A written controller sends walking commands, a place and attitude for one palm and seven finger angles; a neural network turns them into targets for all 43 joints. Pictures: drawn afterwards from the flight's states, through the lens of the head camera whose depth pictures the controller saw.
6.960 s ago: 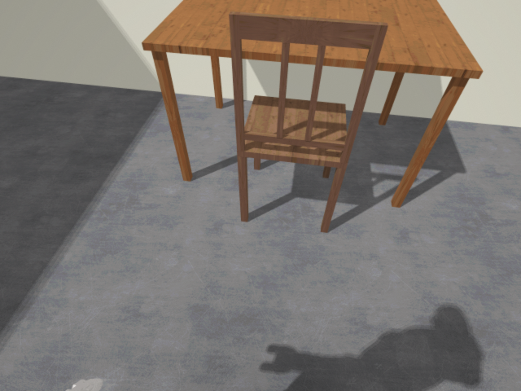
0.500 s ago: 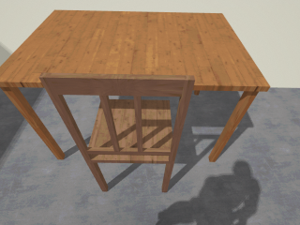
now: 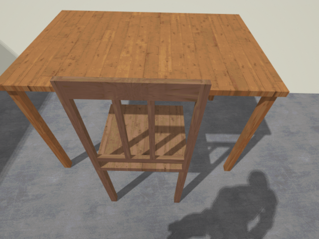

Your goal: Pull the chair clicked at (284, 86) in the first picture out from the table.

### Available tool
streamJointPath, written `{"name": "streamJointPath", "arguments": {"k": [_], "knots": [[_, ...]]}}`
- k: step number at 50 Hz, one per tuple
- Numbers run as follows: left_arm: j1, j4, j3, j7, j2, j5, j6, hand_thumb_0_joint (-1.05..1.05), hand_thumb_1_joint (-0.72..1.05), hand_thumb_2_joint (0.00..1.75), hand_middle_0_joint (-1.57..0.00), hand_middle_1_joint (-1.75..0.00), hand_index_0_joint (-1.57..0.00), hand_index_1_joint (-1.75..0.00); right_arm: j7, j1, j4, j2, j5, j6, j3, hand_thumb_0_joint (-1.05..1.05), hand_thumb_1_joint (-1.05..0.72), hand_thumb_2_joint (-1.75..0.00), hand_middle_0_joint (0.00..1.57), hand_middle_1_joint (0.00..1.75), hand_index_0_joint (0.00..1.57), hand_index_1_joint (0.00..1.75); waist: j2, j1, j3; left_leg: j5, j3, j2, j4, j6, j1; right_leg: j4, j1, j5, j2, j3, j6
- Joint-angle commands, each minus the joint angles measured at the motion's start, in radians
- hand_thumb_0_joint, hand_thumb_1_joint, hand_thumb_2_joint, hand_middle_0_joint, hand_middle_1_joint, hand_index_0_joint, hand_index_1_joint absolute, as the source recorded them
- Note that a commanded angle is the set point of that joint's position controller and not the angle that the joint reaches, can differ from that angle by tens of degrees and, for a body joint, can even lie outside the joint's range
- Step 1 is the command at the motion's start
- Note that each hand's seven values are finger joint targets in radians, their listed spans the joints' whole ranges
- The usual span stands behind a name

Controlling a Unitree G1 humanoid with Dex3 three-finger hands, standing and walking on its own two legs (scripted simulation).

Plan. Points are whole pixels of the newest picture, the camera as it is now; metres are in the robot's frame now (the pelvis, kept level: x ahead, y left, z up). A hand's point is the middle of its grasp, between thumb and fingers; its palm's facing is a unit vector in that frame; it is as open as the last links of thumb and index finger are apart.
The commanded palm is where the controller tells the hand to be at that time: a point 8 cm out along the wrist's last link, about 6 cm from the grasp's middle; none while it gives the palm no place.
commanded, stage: come to a stop and stand still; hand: left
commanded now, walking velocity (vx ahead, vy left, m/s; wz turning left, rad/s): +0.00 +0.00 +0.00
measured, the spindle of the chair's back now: (123, 132) +0.46 +0.16 -0.07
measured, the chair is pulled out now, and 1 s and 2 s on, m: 0.00 0.00 0.00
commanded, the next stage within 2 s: look again from close up in 0.14 s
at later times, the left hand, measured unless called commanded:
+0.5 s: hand out of the picture -0.04 +0.16 -0.18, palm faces +0.04 -0.98 -0.17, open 7.4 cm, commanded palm none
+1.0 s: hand out of the picture -0.04 +0.16 -0.17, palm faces +0.04 -0.98 -0.18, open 7.4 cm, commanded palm none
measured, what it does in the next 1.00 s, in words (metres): stands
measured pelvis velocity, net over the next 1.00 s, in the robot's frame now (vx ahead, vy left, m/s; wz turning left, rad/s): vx -0.02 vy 0.00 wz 0.01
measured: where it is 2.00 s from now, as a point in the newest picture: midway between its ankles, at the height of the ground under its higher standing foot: outside the picture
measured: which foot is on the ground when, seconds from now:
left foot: down 0.00-1.00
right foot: down 0.00-1.00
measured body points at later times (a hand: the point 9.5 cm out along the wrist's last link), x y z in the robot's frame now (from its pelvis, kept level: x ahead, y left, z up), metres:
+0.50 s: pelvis -0.01 +0.00 +0.00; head +0.00 +0.00 +0.45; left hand -0.04 +0.21 -0.16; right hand -0.01 -0.22 -0.16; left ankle -0.03 +0.09 -0.74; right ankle -0.04 -0.12 -0.74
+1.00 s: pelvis -0.02 +0.00 +0.00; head -0.01 +0.00 +0.45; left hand -0.04 +0.21 -0.16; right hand -0.03 -0.22 -0.16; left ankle -0.03 +0.09 -0.74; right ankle -0.04 -0.12 -0.74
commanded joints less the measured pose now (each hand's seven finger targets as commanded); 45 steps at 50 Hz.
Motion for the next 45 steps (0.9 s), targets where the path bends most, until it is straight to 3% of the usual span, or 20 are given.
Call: {"name": "streamJointPath", "arguments": {"k": [1, 11, 13, 18, 21, 29, 33, 36, 42, 45], "knots": [[0.071, -0.021, 0.016, 0.007, 0.101, 0.003, -0.012, 0.00, 0.90, 0.90, -0.20, -0.30, -0.20, -0.30, -0.002, 0.053, -0.026, -0.103, 0.006, -0.013, -0.018, 0.00, -0.90, -0.90, 0.20, 0.30, 0.20, 0.30, 0.004, 0.007, 0.025, 0.274, -0.123, 0.127, -0.078, 0.004, -0.006, -0.064, -0.054, 0.227, -0.083, 0.064, -0.035], [0.095, 0.000, 0.014, 0.006, 0.087, 0.004, -0.015, 0.00, 0.90, 0.90, -0.20, -0.30, -0.20, -0.30, -0.004, 0.065, -0.017, -0.095, 0.007, -0.017, -0.018, 0.00, -0.90, -0.90, 0.20, 0.30, 0.20, 0.30, 0.008, 0.006, 0.007, 0.280, -0.125, 0.126, -0.078, 0.006, 0.004, -0.068, -0.059, 0.231, -0.087, 0.061, -0.033], [0.099, 0.002, 0.012, 0.006, 0.081, 0.005, -0.013, 0.00, 0.90, 0.90, -0.20, -0.30, -0.20, -0.30, -0.004, 0.057, -0.017, -0.093, 0.008, -0.014, -0.017, 0.00, -0.90, -0.90, 0.20, 0.30, 0.20, 0.30, 0.004, 0.007, 0.040, 0.252, -0.127, 0.124, -0.084, 0.006, -0.013, -0.075, -0.077, 0.213, -0.084, 0.065, -0.034], [0.109, 0.008, 0.009, 0.005, 0.077, 0.005, -0.013, 0.00, 0.90, 0.90, -0.20, -0.30, -0.20, -0.30, -0.003, 0.057, -0.016, -0.090, 0.008, -0.013, -0.017, 0.00, -0.90, -0.90, 0.20, 0.30, 0.20, 0.30, -0.001, 0.008, 0.040, 0.214, -0.126, 0.123, -0.092, 0.006, -0.017, -0.082, -0.085, 0.188, -0.086, 0.065, -0.033], [0.109, 0.009, 0.011, 0.006, 0.078, 0.005, -0.015, 0.00, 0.90, 0.90, -0.20, -0.30, -0.20, -0.30, -0.003, 0.065, -0.014, -0.089, 0.008, -0.016, -0.017, 0.00, -0.90, -0.90, 0.20, 0.30, 0.20, 0.30, -0.005, 0.008, 0.014, 0.257, -0.129, 0.125, -0.085, 0.006, -0.002, -0.072, -0.071, 0.213, -0.086, 0.061, -0.032], [0.111, 0.012, 0.012, 0.006, 0.077, 0.006, -0.013, 0.00, 0.90, 0.90, -0.20, -0.30, -0.20, -0.30, -0.004, 0.067, -0.011, -0.085, 0.008, -0.016, -0.016, 0.00, -0.90, -0.90, 0.20, 0.30, 0.20, 0.30, 0.007, 0.009, 0.025, 0.257, -0.130, 0.125, -0.090, 0.004, -0.012, -0.072, -0.075, 0.209, -0.087, 0.060, -0.033], [0.111, 0.012, 0.010, 0.005, 0.073, 0.006, -0.012, 0.00, 0.90, 0.90, -0.20, -0.30, -0.20, -0.30, -0.003, 0.066, -0.012, -0.085, 0.009, -0.012, -0.017, 0.00, -0.90, -0.90, 0.20, 0.30, 0.20, 0.30, -0.006, 0.009, 0.058, 0.200, -0.132, 0.122, -0.101, 0.003, -0.035, -0.083, -0.094, 0.172, -0.084, 0.064, -0.033], [0.114, 0.013, 0.011, 0.005, 0.073, 0.005, -0.013, 0.00, 0.90, 0.90, -0.20, -0.30, -0.20, -0.30, -0.004, 0.072, -0.011, -0.084, 0.008, -0.015, -0.016, 0.00, -0.90, -0.90, 0.20, 0.30, 0.20, 0.30, 0.003, 0.010, 0.025, 0.236, -0.132, 0.125, -0.096, 0.004, -0.012, -0.075, -0.082, 0.193, -0.085, 0.062, -0.033], [0.111, 0.012, 0.010, 0.003, 0.070, 0.006, -0.011, 0.00, 0.90, 0.90, -0.20, -0.30, -0.20, -0.30, -0.003, 0.071, -0.011, -0.074, 0.010, -0.010, -0.017, 0.00, -0.90, -0.90, 0.20, 0.30, 0.20, 0.30, -0.010, 0.012, 0.061, 0.170, -0.131, 0.125, -0.113, 0.004, -0.040, -0.089, -0.099, 0.151, -0.080, 0.063, -0.035], [0.115, 0.012, 0.012, 0.003, 0.070, 0.005, -0.012, 0.00, 0.90, 0.90, -0.20, -0.30, -0.20, -0.30, -0.003, 0.075, -0.012, -0.079, 0.008, -0.012, -0.017, 0.00, -0.90, -0.90, 0.20, 0.30, 0.20, 0.30, 0.009, 0.010, 0.039, 0.178, -0.132, 0.124, -0.110, 0.001, -0.026, -0.081, -0.100, 0.156, -0.082, 0.063, -0.034]]}}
